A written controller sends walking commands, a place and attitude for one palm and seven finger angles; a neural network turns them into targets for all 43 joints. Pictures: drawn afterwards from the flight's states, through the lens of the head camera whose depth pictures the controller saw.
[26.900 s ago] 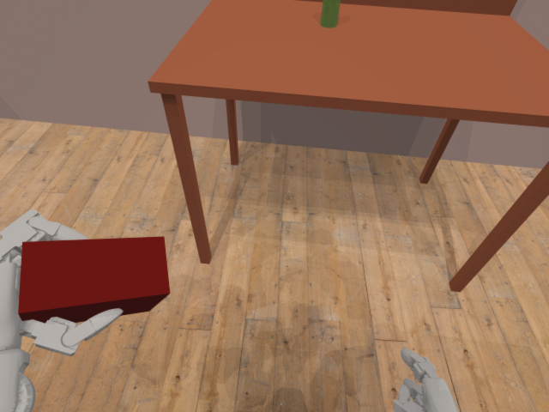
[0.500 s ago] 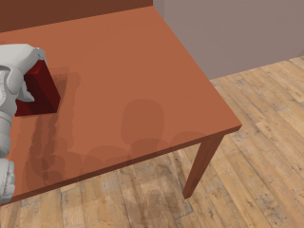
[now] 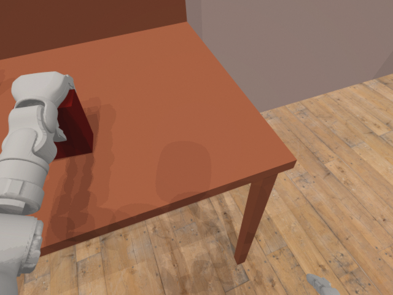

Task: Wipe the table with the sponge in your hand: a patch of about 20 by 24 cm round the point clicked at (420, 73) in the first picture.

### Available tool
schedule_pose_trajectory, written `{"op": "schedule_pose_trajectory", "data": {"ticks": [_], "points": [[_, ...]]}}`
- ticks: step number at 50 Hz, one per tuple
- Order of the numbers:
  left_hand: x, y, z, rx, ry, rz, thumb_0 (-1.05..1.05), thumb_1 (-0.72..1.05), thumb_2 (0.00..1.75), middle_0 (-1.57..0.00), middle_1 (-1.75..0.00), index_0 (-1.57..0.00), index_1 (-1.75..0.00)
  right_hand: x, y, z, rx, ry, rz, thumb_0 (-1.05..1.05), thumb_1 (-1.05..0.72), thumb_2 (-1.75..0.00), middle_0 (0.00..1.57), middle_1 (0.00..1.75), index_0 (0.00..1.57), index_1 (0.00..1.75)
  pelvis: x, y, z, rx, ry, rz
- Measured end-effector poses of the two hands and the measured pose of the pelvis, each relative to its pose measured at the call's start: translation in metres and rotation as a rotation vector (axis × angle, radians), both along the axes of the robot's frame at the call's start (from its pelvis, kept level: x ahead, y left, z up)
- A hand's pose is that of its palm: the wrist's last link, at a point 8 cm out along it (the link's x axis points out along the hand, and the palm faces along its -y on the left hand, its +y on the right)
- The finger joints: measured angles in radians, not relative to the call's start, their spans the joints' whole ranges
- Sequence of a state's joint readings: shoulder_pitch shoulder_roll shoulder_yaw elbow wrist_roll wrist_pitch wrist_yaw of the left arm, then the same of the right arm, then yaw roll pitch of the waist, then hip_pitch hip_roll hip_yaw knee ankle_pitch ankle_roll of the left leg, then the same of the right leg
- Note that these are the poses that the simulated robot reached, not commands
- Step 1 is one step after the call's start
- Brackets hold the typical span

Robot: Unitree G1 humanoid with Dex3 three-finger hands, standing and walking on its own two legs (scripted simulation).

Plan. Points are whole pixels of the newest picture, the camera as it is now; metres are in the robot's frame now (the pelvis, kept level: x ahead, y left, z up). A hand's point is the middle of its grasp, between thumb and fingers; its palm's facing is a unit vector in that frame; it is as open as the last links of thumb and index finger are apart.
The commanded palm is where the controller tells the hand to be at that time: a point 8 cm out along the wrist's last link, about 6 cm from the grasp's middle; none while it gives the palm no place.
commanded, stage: wipe back along the middle lane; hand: left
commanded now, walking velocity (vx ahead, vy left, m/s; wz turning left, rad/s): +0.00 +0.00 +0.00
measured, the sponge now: (62, 133) +0.40 +0.33 +0.11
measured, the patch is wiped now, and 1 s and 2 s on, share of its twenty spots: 0.40 0.70 0.75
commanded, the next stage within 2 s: slide across to the third lane in 1.50 s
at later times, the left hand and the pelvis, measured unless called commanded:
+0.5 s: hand (52, 126) +0.37 +0.31 +0.16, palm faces +0.03 +0.03 -1.00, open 10.2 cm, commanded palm +0.33 +0.31 +0.19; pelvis +0.01 +0.00 +0.00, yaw -1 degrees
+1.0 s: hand (51, 142) +0.33 +0.30 +0.16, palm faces +0.10 +0.00 -0.99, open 10.2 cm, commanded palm +0.28 +0.28 +0.19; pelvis +0.01 +0.01 +0.00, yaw -1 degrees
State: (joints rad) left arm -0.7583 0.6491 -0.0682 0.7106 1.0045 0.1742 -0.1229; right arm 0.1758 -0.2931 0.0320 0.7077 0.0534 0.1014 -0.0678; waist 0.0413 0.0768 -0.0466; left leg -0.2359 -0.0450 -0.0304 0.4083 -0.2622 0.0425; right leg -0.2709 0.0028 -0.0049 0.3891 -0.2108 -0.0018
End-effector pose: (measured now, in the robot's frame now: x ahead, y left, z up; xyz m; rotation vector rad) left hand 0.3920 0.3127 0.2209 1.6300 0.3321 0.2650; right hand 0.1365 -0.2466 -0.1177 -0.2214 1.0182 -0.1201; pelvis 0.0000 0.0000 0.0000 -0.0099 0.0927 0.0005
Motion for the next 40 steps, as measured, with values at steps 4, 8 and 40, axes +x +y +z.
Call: {"op": "schedule_pose_trajectory", "data": {"ticks": [4, 8, 40], "points": [[-0.005, -0.002, -0.002, -0.009, -0.002, -0.006, 0.0, -0.53, 1.07, -0.71, -1.37, -0.72, -1.38, -0.001, -0.008, 0.002, -0.013, -0.005, -0.01, 0.01, -0.9, -0.9, 0.2, 0.3, 0.21, 0.3, 0.002, -0.003, 0.0, 0.001, -0.008, -0.004], [-0.012, -0.003, -0.004, -0.023, -0.019, -0.011, 0.0, -0.52, 1.07, -0.7, -1.37, -0.71, -1.39, -0.001, -0.014, 0.002, -0.021, -0.004, -0.012, 0.01, -0.9, -0.9, 0.2, 0.3, 0.2, 0.3, 0.004, -0.005, 0.0, 0.001, -0.014, -0.008], [-0.068, -0.018, -0.008, -0.055, -0.141, 0.017, 0.0, -0.49, 1.07, -0.66, -1.41, -0.67, -1.42, 0.074, 0.029, 0.02, 0.063, -0.195, 0.109, 0.01, -0.9, -0.9, 0.2, 0.3, 0.2, 0.3, 0.013, 0.005, -0.004, -0.001, -0.044, -0.009]]}}
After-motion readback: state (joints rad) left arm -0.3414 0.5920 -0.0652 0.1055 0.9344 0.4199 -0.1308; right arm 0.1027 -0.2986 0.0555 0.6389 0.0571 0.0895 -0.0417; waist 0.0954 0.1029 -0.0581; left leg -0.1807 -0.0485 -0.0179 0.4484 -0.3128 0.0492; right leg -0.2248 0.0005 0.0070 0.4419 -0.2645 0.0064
